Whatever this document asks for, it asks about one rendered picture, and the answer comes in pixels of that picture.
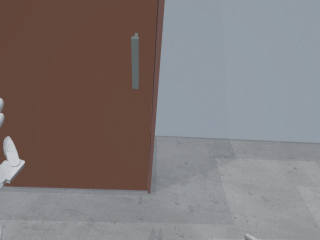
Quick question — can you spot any left robot hand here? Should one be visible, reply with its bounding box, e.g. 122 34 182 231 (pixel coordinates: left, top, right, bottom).
0 98 25 189

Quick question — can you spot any wardrobe door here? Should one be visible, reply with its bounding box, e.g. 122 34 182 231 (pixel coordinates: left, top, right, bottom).
0 0 157 190

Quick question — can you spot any handle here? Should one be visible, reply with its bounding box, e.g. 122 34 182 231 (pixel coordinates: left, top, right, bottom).
131 33 139 89

